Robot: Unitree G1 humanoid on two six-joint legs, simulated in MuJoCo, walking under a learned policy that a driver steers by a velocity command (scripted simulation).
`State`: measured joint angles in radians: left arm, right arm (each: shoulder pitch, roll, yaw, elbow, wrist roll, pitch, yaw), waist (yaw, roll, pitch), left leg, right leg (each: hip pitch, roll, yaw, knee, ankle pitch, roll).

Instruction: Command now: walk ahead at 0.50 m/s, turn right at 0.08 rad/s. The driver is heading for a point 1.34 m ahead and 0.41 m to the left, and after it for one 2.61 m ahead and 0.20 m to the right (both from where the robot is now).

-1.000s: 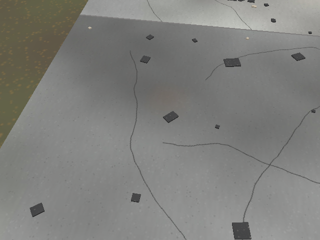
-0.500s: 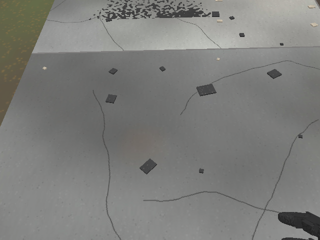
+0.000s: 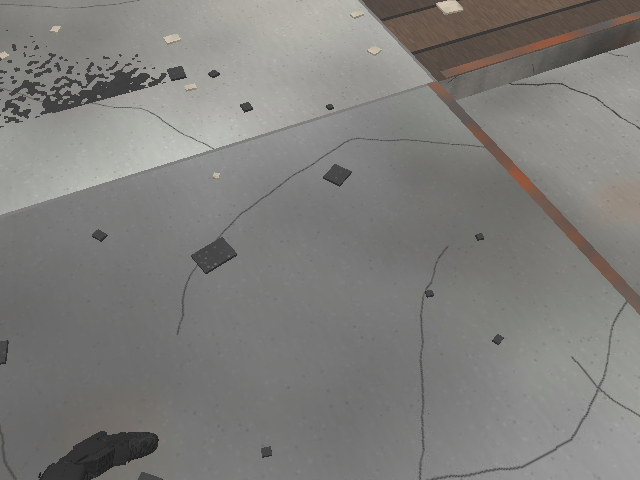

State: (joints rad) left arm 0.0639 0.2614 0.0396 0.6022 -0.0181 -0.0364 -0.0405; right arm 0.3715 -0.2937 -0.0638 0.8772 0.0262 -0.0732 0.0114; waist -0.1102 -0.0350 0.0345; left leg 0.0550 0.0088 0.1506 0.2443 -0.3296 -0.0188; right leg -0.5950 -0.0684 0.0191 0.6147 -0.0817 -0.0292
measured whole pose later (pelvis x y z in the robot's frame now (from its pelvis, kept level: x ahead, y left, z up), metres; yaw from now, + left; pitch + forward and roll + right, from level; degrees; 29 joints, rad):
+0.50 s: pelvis +0.27 +0.00 +0.00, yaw +13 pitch +1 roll -3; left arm 0.33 0.27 0.08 0.83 -0.01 -0.07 0.01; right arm 0.10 -0.26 -0.04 0.76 0.02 -0.03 0.05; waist 0.07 0.04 0.03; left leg -0.64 0.10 0.01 0.68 -0.02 0.03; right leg 0.09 0.01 -0.25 0.23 -0.32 0.01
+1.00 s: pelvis +0.45 +0.07 +0.00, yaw +32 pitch +3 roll -1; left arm 0.10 0.29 0.05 0.72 0.00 -0.02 0.03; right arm 0.19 -0.31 -0.08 0.69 0.01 0.03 -0.03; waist -0.03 -0.02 0.03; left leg -0.31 -0.13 -0.17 0.50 -0.23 0.06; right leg -0.54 0.00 0.12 0.72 -0.23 0.10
